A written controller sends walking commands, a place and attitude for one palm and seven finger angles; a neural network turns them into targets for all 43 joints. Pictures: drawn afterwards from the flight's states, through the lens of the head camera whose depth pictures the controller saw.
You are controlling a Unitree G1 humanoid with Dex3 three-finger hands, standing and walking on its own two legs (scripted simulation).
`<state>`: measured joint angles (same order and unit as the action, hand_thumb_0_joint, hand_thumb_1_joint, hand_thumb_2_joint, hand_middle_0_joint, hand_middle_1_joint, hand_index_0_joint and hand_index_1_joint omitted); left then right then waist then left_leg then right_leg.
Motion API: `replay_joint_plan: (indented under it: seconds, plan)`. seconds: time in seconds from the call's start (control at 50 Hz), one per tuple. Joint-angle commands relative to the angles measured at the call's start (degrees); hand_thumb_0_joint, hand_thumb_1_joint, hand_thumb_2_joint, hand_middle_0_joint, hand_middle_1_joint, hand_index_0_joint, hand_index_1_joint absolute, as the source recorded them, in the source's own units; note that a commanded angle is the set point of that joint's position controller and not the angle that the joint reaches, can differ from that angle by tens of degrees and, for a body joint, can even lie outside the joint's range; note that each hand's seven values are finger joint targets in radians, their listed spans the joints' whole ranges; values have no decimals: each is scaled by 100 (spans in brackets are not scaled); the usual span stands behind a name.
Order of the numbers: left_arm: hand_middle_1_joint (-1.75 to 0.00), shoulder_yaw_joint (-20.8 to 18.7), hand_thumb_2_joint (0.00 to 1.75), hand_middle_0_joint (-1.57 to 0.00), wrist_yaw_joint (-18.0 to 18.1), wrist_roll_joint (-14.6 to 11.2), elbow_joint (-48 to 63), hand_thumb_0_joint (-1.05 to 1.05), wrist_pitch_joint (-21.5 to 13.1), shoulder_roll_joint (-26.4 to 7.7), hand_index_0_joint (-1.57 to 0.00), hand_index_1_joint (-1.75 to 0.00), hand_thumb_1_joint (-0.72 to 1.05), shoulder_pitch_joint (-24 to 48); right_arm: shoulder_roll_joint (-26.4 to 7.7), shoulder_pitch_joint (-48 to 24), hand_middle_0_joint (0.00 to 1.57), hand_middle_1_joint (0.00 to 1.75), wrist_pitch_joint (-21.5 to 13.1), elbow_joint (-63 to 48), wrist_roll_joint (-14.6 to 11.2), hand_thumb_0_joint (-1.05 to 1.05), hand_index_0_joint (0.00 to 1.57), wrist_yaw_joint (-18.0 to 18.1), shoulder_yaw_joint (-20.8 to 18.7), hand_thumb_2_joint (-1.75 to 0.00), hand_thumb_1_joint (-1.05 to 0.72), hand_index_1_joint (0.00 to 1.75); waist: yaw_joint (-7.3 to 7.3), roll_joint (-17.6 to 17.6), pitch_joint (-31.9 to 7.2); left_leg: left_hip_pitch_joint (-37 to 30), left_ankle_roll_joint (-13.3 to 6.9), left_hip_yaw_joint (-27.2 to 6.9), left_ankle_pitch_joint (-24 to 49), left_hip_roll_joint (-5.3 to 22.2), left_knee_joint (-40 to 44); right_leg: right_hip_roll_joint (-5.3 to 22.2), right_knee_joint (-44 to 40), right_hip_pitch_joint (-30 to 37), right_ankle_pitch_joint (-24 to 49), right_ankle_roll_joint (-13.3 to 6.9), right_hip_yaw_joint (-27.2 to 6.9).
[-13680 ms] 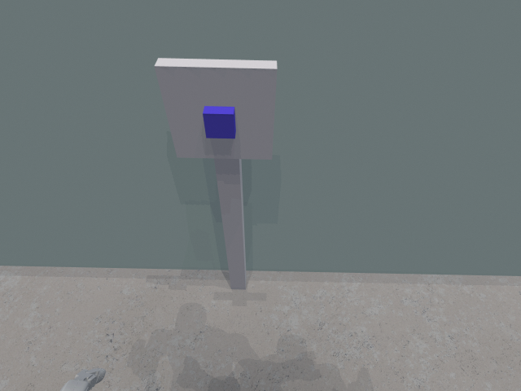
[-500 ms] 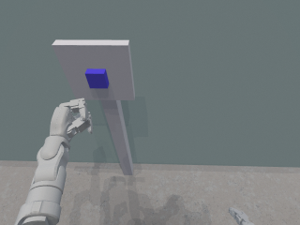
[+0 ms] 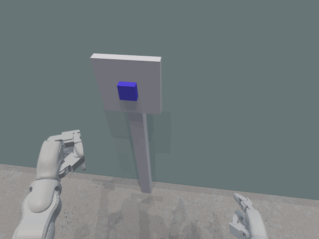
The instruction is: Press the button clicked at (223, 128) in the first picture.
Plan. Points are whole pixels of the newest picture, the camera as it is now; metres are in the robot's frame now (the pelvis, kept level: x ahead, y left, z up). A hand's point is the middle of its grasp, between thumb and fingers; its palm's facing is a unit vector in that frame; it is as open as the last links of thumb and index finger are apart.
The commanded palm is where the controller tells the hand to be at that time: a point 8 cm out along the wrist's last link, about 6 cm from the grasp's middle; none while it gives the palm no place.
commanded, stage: draw the hand back to the body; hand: left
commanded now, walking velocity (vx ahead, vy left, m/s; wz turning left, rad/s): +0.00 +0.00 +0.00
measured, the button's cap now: (128, 90) +0.54 +0.16 +0.09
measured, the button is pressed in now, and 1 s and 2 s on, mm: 0 0 0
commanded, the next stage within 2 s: step back with the hand held close in 0.74 s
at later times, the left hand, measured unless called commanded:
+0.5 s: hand (39, 171) +0.19 +0.25 +0.16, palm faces +0.40 -0.83 -0.39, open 3.1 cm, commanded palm +0.14 +0.28 +0.18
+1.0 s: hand (42, 166) +0.20 +0.24 +0.17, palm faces +0.39 -0.81 -0.43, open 3.1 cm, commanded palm +0.14 +0.28 +0.18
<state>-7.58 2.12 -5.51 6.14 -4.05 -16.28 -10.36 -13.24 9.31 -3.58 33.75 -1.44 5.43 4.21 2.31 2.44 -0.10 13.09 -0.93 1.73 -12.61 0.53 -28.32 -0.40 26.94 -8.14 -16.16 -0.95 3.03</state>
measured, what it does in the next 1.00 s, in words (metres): stands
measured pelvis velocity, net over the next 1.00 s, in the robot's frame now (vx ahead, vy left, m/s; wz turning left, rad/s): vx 0.01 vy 0.00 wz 0.01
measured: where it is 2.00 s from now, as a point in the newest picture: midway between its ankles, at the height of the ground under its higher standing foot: outside the picture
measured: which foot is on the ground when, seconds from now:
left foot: down 0.00-1.00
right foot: down 0.00-1.00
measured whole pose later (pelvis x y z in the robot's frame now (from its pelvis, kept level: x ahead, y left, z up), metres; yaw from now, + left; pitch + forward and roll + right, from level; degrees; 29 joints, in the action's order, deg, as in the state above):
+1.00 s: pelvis +0.01 +0.00 +0.01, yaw +1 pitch -2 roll -1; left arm -18.6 5.9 -3.0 27.1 -7.6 -19.7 -30.8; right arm -13.3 10.3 -1.6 34.0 0.0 4.3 2.0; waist 1.8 4.2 0.2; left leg 11.7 -0.6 0.8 -11.9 1.3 -25.7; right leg -1.4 20.3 -4.7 -13.5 -1.0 3.8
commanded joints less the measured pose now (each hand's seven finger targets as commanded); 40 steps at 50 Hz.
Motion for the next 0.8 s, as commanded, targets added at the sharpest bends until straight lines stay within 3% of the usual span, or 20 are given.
replay_joint_plan:
  seconds: [0.0, 0.08, 0.1, 0.12, 0.2, 0.3, 0.34, 0.4, 0.46, 0.52, 0.6, 0.66, 0.72, 0.78]
  plan:
    - [-150, -666, 90, -130, 343, 113, 1757, 0, -411, -1078, -130, -150, 90, 1113, -596, -735, 20, 30, -253, -756, 106, 0, 20, 53, -276, -90, -90, 30, -39, 70, -582, -1023, -100, -234, 396, -1, 715, 18, -953, -174, 548, -32, -232]
    - [-150, -640, 90, -130, 424, 184, 2270, 0, -433, -938, -130, -150, 90, 617, -558, -761, 20, 30, -292, -767, 149, 0, 20, 16, -271, -90, -90, 30, 16, 433, -654, -1258, -62, -291, 733, 0, 852, 15, -917, 92, 832, -71, -171]
    - [-150, -692, 90, -130, 425, 184, 2201, 0, -411, -958, -130, -150, 90, 291, -582, -765, 20, 30, -309, -749, 171, 0, 20, -3, -284, -90, -90, 30, 40, 176, -559, -1230, -71, -291, 794, 7, 860, -11, -983, 98, 881, -59, -166]
    - [-150, -669, 90, -130, 415, 154, 2192, 0, -384, -855, -130, -150, 90, 19, -557, -777, 20, 30, -288, -755, 164, 0, 20, -19, -284, -90, -90, 30, 45, 98, -451, -1190, -75, -276, 811, 22, 886, 13, -972, 127, 896, -46, -162]
    - [-150, -956, 90, -130, 411, 164, 2340, 0, -364, -991, -130, -150, 90, -625, -587, -794, 20, 30, -231, -750, 189, 0, 20, -62, -362, -90, -90, 30, 96, -224, -275, -1126, -86, -215, 924, 12, 880, -7, -1093, 175, 1016, -22, -167]
    - [-150, -1277, 90, -130, 426, 171, 2796, 0, -408, -1163, -130, -150, 90, -1074, -552, -798, 20, 30, -218, -777, 195, 0, 20, -86, -392, -90, -90, 30, 141, -39, -195, -1092, -69, -196, 962, 13, 844, 1, -1114, 181, 1043, -22, -171]
    - [-150, -1338, 90, -130, 448, 164, 3081, 0, -446, -1174, -130, -150, 90, -1170, -518, -773, 20, 30, -247, -808, 180, 0, 20, -92, -385, -90, -90, 30, 147, 224, -282, -1087, -51, -222, 993, 16, 836, 27, -1032, 252, 1079, -36, -165]
    - [-150, -1498, 90, -130, 463, 156, 3218, 0, -452, -1254, -130, -150, 90, -1569, -526, -766, 20, 30, -299, -836, 174, 0, 20, -77, -414, -90, -90, 30, 180, 83, -235, -1078, -53, -188, 1094, 22, 771, 9, -1075, 229, 1206, -23, -174]
    - [-150, -1458, 90, -130, 475, 165, 3375, 0, -490, -1154, -130, -150, 90, -1652, -519, -723, 20, 30, -348, -825, 178, 0, 20, -74, -417, -90, -90, 30, 154, 161, -207, -1087, -52, -191, 1115, 21, 747, 20, -1011, 184, 1227, -18, -156]
    - [-150, -1233, 90, -130, 462, 172, 3083, 0, -424, -924, -130, -150, 90, -1527, -545, -686, 20, 30, -350, -768, 177, 0, 20, -65, -432, -90, -90, 30, 70, -42, 186, -1034, -75, -187, 833, 34, 811, 21, -1143, -59, 914, 8, -158]
    - [-150, -1339, 90, -130, 500, 193, 2953, 0, -438, -1048, -130, -150, 90, -1415, -559, -688, 20, 30, -350, -744, 180, 0, 20, -14, -466, -90, -90, 30, 107, -248, 149, -1083, -106, -185, 647, 31, 828, 28, -1215, -95, 660, 14, -173]
    - [-150, -1397, 90, -130, 534, 212, 3268, 0, -506, -1113, -130, -150, 90, -1349, -520, -693, 20, 30, -403, -744, 201, 0, 20, 0, -441, -90, -90, 30, 152, 223, -210, -1175, -94, -197, 831, 3, 769, 65, -1090, 120, 895, -19, -205]
    - [-150, -1371, 90, -130, 541, 199, 3350, 0, -490, -1109, -130, -150, 90, -1442, -499, -732, 20, 30, -442, -757, 194, 0, 20, 0, -416, -90, -90, 30, 164, 316, -176, -1127, -70, -196, 900, -1, 758, 74, -1089, 163, 992, -19, -218]
    - [-150, -1404, 90, -130, 539, 185, 3296, 0, -477, -1118, -130, -150, 90, -1487, -495, -735, 20, 30, -456, -753, 203, 0, 20, -2, -409, -90, -90, 30, 171, 155, -50, -1097, -64, -205, 882, 8, 774, 44, -1122, 100, 970, -15, -196]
